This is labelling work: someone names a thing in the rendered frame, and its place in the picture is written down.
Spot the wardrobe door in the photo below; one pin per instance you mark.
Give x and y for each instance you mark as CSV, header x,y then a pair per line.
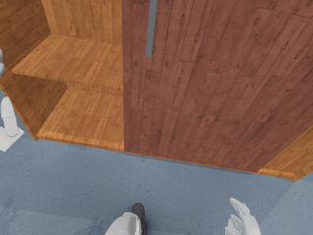
x,y
296,155
229,82

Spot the right robot hand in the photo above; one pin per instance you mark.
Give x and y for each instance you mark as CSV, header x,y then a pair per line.
x,y
247,225

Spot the left robot thigh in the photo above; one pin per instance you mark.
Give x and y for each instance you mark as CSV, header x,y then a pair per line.
x,y
125,225

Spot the robot left shin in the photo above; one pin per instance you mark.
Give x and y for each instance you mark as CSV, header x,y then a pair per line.
x,y
133,214

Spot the handle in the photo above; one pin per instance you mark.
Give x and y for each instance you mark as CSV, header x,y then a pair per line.
x,y
151,28

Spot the left robot hand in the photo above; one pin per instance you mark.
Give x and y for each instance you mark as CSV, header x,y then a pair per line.
x,y
11,133

